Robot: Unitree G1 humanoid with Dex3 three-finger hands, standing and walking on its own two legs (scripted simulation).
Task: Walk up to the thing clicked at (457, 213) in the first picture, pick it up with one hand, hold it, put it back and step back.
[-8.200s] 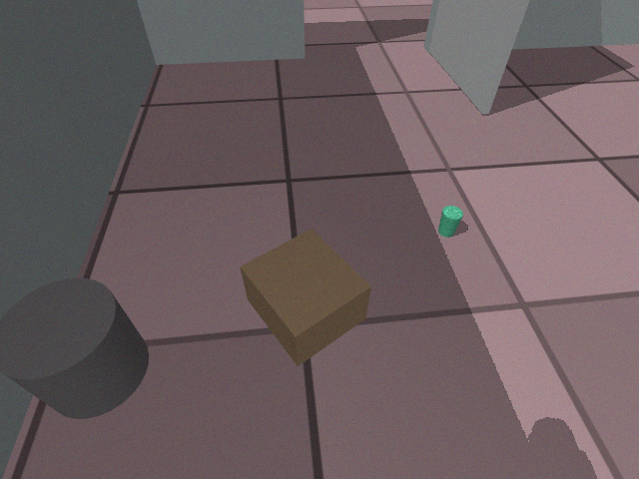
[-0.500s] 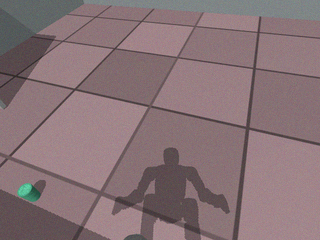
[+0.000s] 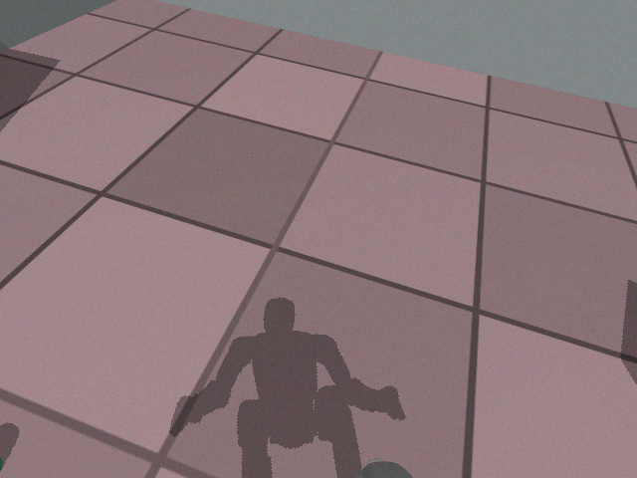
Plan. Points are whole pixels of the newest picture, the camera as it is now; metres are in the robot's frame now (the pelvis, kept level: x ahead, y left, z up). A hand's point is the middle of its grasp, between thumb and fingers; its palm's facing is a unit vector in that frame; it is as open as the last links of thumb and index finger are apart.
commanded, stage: walk up
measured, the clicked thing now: out of the picture +0.32 +0.82 -0.72
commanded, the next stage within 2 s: stand in 1.76 s
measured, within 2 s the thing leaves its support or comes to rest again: neither
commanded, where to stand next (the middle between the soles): +0.37 -0.01 m, yaw -1 degrees
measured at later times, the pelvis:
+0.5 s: pelvis +0.16 -0.04 +0.00, yaw -2 degrees
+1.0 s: pelvis +0.28 +0.01 -0.01, yaw -2 degrees
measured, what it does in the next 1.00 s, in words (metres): walks ahead: right foot, then left foot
